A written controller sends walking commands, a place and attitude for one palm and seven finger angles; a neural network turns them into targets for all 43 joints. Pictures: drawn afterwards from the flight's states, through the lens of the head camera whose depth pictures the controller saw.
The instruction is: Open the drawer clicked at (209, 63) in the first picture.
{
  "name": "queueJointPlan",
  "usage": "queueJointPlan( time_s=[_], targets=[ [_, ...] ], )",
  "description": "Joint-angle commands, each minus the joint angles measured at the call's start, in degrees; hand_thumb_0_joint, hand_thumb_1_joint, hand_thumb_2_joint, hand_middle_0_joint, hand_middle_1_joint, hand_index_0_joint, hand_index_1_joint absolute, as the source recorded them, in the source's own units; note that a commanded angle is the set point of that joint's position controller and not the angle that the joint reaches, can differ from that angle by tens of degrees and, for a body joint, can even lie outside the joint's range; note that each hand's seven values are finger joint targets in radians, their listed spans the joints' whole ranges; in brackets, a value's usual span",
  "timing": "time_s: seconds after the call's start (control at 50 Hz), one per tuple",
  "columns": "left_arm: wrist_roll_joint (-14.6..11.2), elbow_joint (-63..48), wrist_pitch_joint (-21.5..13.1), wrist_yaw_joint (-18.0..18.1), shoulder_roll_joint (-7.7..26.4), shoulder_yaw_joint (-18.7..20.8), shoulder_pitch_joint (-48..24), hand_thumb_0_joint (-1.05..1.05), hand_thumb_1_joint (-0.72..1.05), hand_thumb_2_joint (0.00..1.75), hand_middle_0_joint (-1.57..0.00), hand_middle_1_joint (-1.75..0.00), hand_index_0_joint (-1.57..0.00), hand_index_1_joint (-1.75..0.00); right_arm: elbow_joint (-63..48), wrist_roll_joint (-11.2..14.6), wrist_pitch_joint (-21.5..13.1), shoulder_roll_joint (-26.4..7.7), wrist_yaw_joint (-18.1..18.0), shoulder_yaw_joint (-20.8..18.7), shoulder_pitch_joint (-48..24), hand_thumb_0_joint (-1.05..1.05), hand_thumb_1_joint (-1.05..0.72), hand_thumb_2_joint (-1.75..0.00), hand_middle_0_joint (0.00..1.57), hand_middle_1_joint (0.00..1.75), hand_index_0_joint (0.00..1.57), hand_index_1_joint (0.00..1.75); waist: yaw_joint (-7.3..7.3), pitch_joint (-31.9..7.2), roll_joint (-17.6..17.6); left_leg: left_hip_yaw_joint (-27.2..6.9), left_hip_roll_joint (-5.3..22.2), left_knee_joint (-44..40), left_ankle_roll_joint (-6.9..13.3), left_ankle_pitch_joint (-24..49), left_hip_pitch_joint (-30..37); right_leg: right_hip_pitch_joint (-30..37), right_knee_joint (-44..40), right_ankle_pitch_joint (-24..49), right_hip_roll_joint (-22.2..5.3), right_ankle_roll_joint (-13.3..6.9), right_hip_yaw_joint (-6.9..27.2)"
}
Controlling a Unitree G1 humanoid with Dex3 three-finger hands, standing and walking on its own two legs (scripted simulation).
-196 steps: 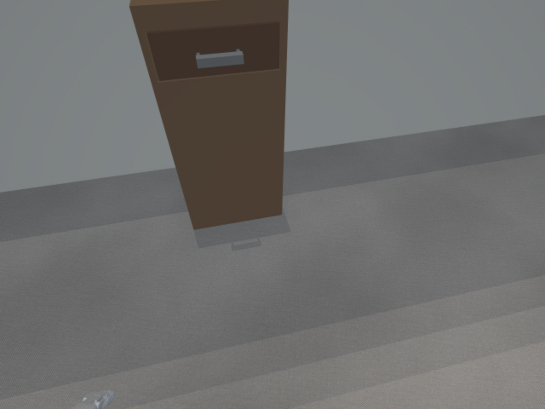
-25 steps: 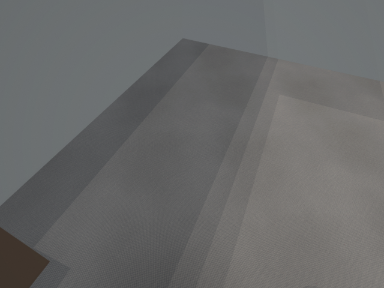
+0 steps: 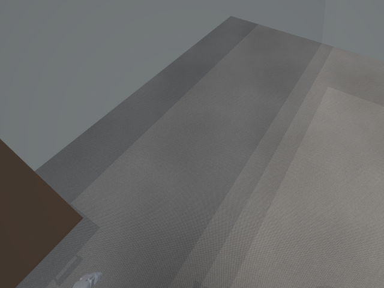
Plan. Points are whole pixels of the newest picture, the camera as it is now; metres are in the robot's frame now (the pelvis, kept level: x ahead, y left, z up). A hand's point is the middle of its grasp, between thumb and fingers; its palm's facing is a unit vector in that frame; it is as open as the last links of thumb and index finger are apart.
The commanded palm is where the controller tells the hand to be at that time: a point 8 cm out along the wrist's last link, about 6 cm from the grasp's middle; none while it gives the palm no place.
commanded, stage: turn to face it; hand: left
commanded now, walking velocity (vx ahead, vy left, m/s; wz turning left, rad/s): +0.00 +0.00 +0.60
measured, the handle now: out of the picture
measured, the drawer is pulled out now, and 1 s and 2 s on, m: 0.00 0.00 0.00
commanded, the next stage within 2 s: take the last steps up to it in 1.32 s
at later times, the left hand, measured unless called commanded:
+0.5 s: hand out of the picture -0.06 +0.20 -0.18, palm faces +0.36 -0.90 -0.25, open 7.4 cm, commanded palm none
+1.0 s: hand out of the picture +0.00 +0.23 -0.14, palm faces +0.56 -0.77 -0.29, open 7.4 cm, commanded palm none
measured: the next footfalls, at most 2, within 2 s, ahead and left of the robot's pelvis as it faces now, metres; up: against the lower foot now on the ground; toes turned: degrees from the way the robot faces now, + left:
right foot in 0.06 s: +0.02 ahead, -0.13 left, +0.00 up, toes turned +2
left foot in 0.52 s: -0.05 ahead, +0.12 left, +0.00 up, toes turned +27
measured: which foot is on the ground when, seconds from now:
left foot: down 0.00-0.06, up 0.08-0.50, down 0.52-0.98, up 1.00-1.00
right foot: up 0.00-0.04, down 0.06-0.52, up 0.54-0.96, down 0.98-1.00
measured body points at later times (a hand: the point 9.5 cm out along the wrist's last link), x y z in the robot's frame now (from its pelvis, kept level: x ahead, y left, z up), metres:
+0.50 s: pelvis -0.03 -0.01 -0.01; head +0.02 +0.01 +0.44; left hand -0.08 +0.25 -0.16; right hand +0.16 -0.23 -0.15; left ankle -0.08 +0.10 -0.73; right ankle -0.02 -0.13 -0.74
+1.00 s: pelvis +0.00 -0.02 -0.01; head +0.05 -0.02 +0.43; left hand -0.03 +0.27 -0.12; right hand +0.20 -0.20 -0.17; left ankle -0.08 +0.10 -0.74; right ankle +0.07 -0.10 -0.74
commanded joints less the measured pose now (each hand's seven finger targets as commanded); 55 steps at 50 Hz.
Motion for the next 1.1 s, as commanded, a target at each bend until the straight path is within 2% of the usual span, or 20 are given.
queueJointPlan(
  time_s=[0.0, 0.02, 0.04, 0.06, 0.14, 0.36, 0.46, 0.48, 0.5, 0.52, 0.54, 0.56, 0.64, 0.8, 0.92, 0.94, 0.96, 0.98, 1.02, 1.08],
  targets=[
    [0.00, -3.12, -1.49, 0.61, 5.82, 1.63, 8.05, 0.00, 0.90, 0.90, -0.20, -0.30, -0.20, -0.30, -5.55, 0.37, -0.80, -10.96, 0.20, -3.16, -2.92, 0.00, -0.90, -0.90, 0.20, 0.30, 0.20, 0.30, 4.52, -8.52, 6.05, -15.13, 9.50, -4.09, 3.52, 0.79, -1.67, 14.75, -19.21, 9.90, 0.10, -1.48, -1.62],
    [0.59, -3.02, -1.77, 0.96, 9.30, 2.43, 9.80, 0.00, 0.90, 0.90, -0.20, -0.30, -0.20, -0.30, -6.09, 0.78, -0.57, -8.31, 0.55, -3.02, -2.75, 0.00, -0.90, -0.90, 0.20, 0.30, 0.20, 0.30, 5.30, -8.43, -1.98, -10.11, 5.29, 3.27, 0.13, -9.51, -10.99, 22.54, -25.68, 6.34, -8.16, -4.14, 5.36],
    [1.61, -4.18, -2.07, 1.29, 14.49, 3.20, 8.65, 0.00, 0.90, 0.90, -0.20, -0.30, -0.20, -0.30, -7.51, 0.83, -0.69, -4.69, 0.43, -2.45, -2.18, 0.00, -0.90, -0.90, 0.20, 0.30, 0.20, 0.30, 5.64, -6.11, -19.32, 2.99, -1.96, 19.66, -4.14, -21.48, -21.01, 22.91, -31.45, -0.15, -24.72, -10.22, 22.37],
    [1.07, -5.72, -1.54, 1.44, 14.27, 2.41, 4.89, 0.00, 0.90, 0.90, -0.20, -0.30, -0.20, -0.30, -7.65, 0.01, -0.54, -8.35, 0.45, -3.18, -3.94, 0.00, -0.90, -0.90, 0.20, 0.30, 0.20, 0.30, 4.96, -3.68, -14.30, 2.88, 1.14, 30.81, -3.55, -23.77, -17.16, 10.32, -31.65, 1.58, -28.99, -12.96, 21.03],
    [0.93, -7.55, -2.69, 0.79, 7.63, 0.57, -2.79, 0.00, 0.90, 0.90, -0.20, -0.30, -0.20, -0.30, -4.35, -0.26, 0.94, -6.86, 1.97, -2.88, -0.19, 0.00, -0.90, -0.90, 0.20, 0.30, 0.20, 0.30, -0.23, 3.59, -11.64, 6.26, 4.57, 44.68, -4.96, -11.25, -15.05, 2.64, -27.90, 12.55, -16.32, -8.73, 2.27],
    [1.90, -4.53, -2.60, 0.53, 11.80, 1.47, 9.01, 0.00, 0.90, 0.90, -0.20, -0.30, -0.20, -0.30, -8.50, 0.61, 0.32, -5.79, 2.44, -1.01, -11.76, 0.00, -0.90, -0.90, 0.20, 0.30, 0.20, 0.30, 5.98, -0.90, -13.51, 13.06, 6.29, 23.18, -5.94, -16.98, -9.01, 14.30, -20.18, 33.71, -20.59, -10.99, -4.25],
    [1.31, -4.11, -2.03, 0.18, 12.97, 2.16, 8.53, 0.00, 0.90, 0.90, -0.20, -0.30, -0.20, -0.30, -7.93, 0.75, -1.09, -7.66, 2.11, -1.01, -6.13, 0.00, -0.90, -0.90, 0.20, 0.30, 0.20, 0.30, 3.37, -7.67, -12.34, 15.32, 4.74, 1.76, -3.68, -6.31, 5.59, 14.45, -7.72, 38.42, -19.41, -6.44, -10.05],
    [0.83, -4.84, -1.87, -0.03, 11.77, 2.03, 8.40, 0.00, 0.90, 0.90, -0.20, -0.30, -0.20, -0.30, -6.76, 0.51, -1.72, -11.31, 1.95, -1.98, -1.57, 0.00, -0.90, -0.90, 0.20, 0.30, 0.20, 0.30, 0.51, -11.49, -4.32, 10.28, 8.74, -3.31, -1.81, 5.64, 17.20, 6.63, 2.60, 31.33, -17.40, -3.46, -12.02],
    [0.44, -7.51, -1.85, -0.60, 7.64, 1.11, 6.98, 0.00, 0.90, 0.90, -0.20, -0.30, -0.20, -0.30, -6.44, 0.36, -2.28, -18.14, 1.48, -3.77, 2.20, 0.00, -0.90, -0.90, 0.20, 0.30, 0.20, 0.30, -1.80, -12.82, 14.12, -11.21, 25.09, -3.19, 6.01, 31.46, 28.08, -12.89, 15.77, -5.05, -8.62, 1.39, -12.62],
    [0.97, -8.87, -1.18, -0.25, 7.24, 0.54, 3.66, 0.00, 0.90, 0.90, -0.20, -0.30, -0.20, -0.30, -4.76, 1.09, -1.80, -19.94, 1.15, -3.98, 5.43, 0.00, -0.90, -0.90, 0.20, 0.30, 0.20, 0.30, -2.65, -13.69, 12.71, -12.22, 29.55, -1.97, 11.15, 44.16, 26.83, -15.92, 22.19, -14.36, -7.49, 1.33, -6.09],
    [1.18, -8.72, -0.78, -0.22, 7.60, 0.70, 2.89, 0.00, 0.90, 0.90, -0.20, -0.30, -0.20, -0.30, -4.92, 0.84, -1.84, -18.14, 0.68, -3.54, 4.18, 0.00, -0.90, -0.90, 0.20, 0.30, 0.20, 0.30, -1.76, -11.71, 7.94, -8.18, 28.34, -1.61, 11.39, 43.38, 25.34, -16.99, 25.39, -10.76, -8.80, 0.90, -4.21],
    [1.14, -7.71, -0.65, -0.06, 7.04, 0.95, 2.54, 0.00, 0.90, 0.90, -0.20, -0.30, -0.20, -0.30, -5.20, 0.65, -2.17, -16.33, 0.11, -3.03, 2.11, 0.00, -0.90, -0.90, 0.20, 0.30, 0.20, 0.30, -1.30, -11.30, 12.04, -6.86, 24.38, -1.95, 9.71, 39.90, 22.56, -16.64, 26.53, -7.55, -8.75, 1.39, -2.89],
    [0.90, -5.64, -0.83, -0.80, 7.95, 1.30, 4.20, 0.00, 0.90, 0.90, -0.20, -0.30, -0.20, -0.30, -7.45, 0.55, -2.60, -12.86, -0.23, -1.60, -5.24, 0.00, -0.90, -0.90, 0.20, 0.30, 0.20, 0.30, 2.03, -6.35, 7.23, -1.05, 16.87, -2.96, 6.66, 33.25, 16.04, -13.40, 24.95, 0.63, -6.75, 2.03, -2.14],
    [0.55, -8.22, -0.80, -0.39, 6.90, 0.77, -0.55, 0.00, 0.90, 0.90, -0.20, -0.30, -0.20, -0.30, -7.05, 0.13, -2.09, -13.51, 0.07, -2.24, -3.22, 0.00, -0.90, -0.90, 0.20, 0.30, 0.20, 0.30, 0.86, -5.06, 6.54, -8.48, 16.35, -3.62, 8.69, 25.28, 13.62, -9.09, 10.52, -0.51, -4.07, 2.29, -1.58],
    [0.11, -7.70, -2.16, -0.01, 7.50, 0.89, 6.08, 0.00, 0.90, 0.90, -0.20, -0.30, -0.20, -0.30, -8.36, 0.45, -1.55, -12.90, 0.32, -2.59, -7.16, 0.00, -0.90, -0.90, 0.20, 0.30, 0.20, 0.30, 4.81, -6.74, 6.21, -10.59, 11.97, 3.32, 4.92, 18.67, 3.31, 9.73, -13.97, 11.46, -1.67, 0.92, -2.85],
    [0.53, -7.35, -2.96, 0.27, 10.07, 1.38, 8.24, 0.00, 0.90, 0.90, -0.20, -0.30, -0.20, -0.30, -8.48, 0.94, -1.68, -10.58, 0.58, -2.34, -6.07, 0.00, -0.90, -0.90, 0.20, 0.30, 0.20, 0.30, 5.57, -8.54, -0.64, -7.89, 8.59, 9.00, 1.54, 8.27, -2.78, 18.68, -21.48, 17.15, -7.20, -0.32, 1.74],
    [1.64, -7.38, -3.53, 0.96, 16.62, 2.62, 9.05, 0.00, 0.90, 0.90, -0.20, -0.30, -0.20, -0.30, -9.69, 1.27, -1.72, -5.99, 0.84, -1.54, -4.08, 0.00, -0.90, -0.90, 0.20, 0.30, 0.20, 0.30, 5.61, -9.96, -19.24, 3.15, -0.41, 23.74, -3.60, -20.35, -14.59, 26.23, -24.43, 27.34, -24.64, -6.58, 18.91],
    [1.11, -7.78, -2.99, 0.95, 17.15, 2.12, 9.96, 0.00, 0.90, 0.90, -0.20, -0.30, -0.20, -0.30, -10.09, 0.72, -1.18, -8.38, 0.61, -2.25, -5.03, 0.00, -0.90, -0.90, 0.20, 0.30, 0.20, 0.30, 6.12, -9.38, -17.28, 2.87, 1.06, 34.99, -3.67, -28.36, -13.46, 17.74, -24.27, 30.19, -29.83, -11.34, 19.70],
    [0.99, -8.94, -3.11, 0.93, 11.92, 1.41, 2.81, 0.00, 0.90, 0.90, -0.20, -0.30, -0.20, -0.30, -7.25, 0.32, -0.03, -8.61, 1.26, -2.66, -3.94, 0.00, -0.90, -0.90, 0.20, 0.30, 0.20, 0.30, 3.02, -3.31, -14.03, 2.09, 3.83, 44.22, -3.73, -20.09, -12.66, 8.85, -26.72, 17.80, -23.15, -10.36, 12.20],
    [0.97, -9.31, -3.32, 0.62, 8.28, 0.15, 0.40, 0.00, 0.90, 0.90, -0.20, -0.30, -0.20, -0.30, -5.10, 0.10, 0.45, -7.14, 2.15, -2.10, -1.98, 0.00, -0.90, -0.90, 0.20, 0.30, 0.20, 0.30, 1.25, -0.17, -11.39, 5.45, 5.19, 46.04, -4.89, -11.68, -12.57, 7.35, -25.08, 21.42, -17.08, -7.97, 0.25]
  ],
)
